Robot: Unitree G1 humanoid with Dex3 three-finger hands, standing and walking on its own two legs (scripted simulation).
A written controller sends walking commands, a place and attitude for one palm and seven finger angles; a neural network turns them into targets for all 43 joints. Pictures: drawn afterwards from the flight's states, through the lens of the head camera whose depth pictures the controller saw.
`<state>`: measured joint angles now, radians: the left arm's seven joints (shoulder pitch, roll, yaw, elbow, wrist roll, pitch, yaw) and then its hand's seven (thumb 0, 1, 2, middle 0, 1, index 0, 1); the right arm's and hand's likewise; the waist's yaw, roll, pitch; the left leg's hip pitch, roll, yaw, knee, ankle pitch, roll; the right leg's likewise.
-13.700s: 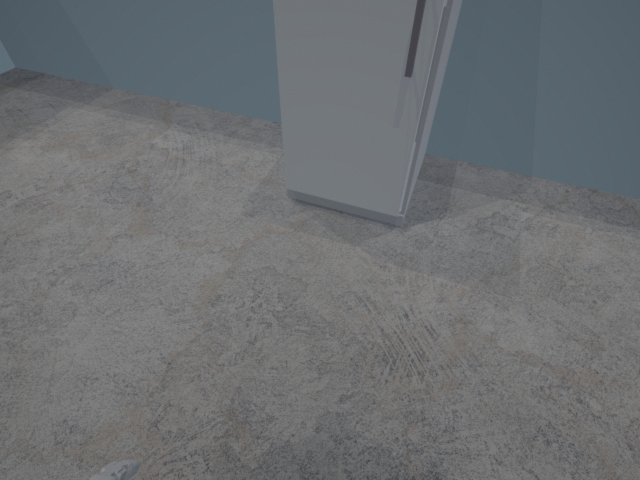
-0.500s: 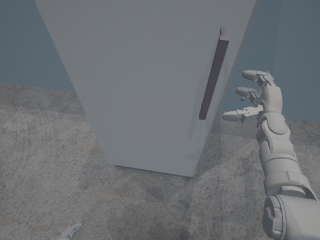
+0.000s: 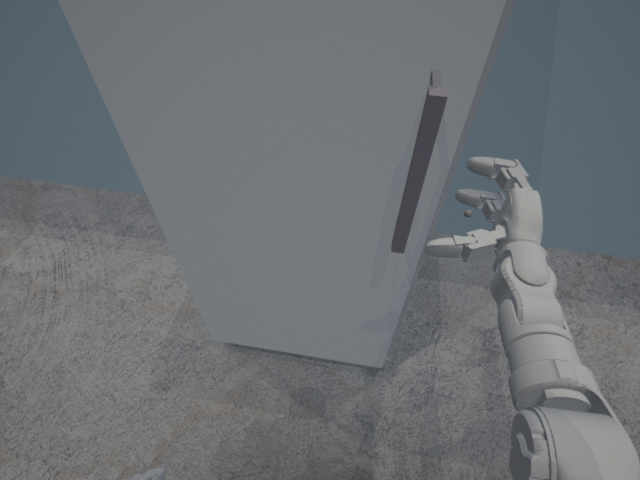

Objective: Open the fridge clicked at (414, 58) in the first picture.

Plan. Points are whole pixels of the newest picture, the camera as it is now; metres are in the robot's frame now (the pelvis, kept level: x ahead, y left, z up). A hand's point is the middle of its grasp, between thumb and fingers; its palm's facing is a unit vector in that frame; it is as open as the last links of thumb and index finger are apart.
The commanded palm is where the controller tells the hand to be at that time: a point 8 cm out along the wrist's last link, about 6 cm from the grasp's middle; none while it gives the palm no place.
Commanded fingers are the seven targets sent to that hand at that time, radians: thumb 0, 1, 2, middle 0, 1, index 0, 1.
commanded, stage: move the hooked fingers beside the handle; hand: right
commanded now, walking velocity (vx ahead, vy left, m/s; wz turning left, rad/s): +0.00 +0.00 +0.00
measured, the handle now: (414, 174) +0.51 -0.06 +0.11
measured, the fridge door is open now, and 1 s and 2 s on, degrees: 0 0 0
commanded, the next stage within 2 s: feel for the door with the fingertips in 0.40 s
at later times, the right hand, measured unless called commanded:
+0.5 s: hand (459, 206) +0.45 -0.12 +0.12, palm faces +0.09 +1.00 -0.02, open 14.0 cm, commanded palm +0.42 -0.16 +0.12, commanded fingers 0.00 0.50 -0.30 0.30 1.20 0.30 1.20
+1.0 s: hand (427, 199) +0.45 -0.08 +0.12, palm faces +0.08 +1.00 -0.01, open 14.0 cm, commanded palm +0.43 -0.13 +0.12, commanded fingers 0.00 0.50 -0.30 0.30 1.20 0.30 1.20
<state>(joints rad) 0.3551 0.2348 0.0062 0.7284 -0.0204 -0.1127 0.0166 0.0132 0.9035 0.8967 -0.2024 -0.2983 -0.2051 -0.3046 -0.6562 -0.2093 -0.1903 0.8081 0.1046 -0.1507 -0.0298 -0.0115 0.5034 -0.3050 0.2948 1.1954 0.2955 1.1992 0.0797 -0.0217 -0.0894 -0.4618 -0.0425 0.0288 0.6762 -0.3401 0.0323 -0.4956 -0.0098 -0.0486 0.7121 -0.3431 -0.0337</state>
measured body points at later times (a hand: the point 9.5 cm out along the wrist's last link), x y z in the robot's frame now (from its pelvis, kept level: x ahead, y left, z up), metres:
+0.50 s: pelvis -0.02 +0.01 +0.00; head +0.02 +0.01 +0.44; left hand +0.05 +0.27 -0.12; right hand +0.43 -0.17 +0.13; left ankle +0.00 +0.10 -0.72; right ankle +0.01 -0.09 -0.72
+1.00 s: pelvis -0.01 +0.01 +0.00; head +0.03 +0.02 +0.45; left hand +0.06 +0.27 -0.12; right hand +0.44 -0.13 +0.12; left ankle +0.00 +0.10 -0.72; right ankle +0.01 -0.09 -0.72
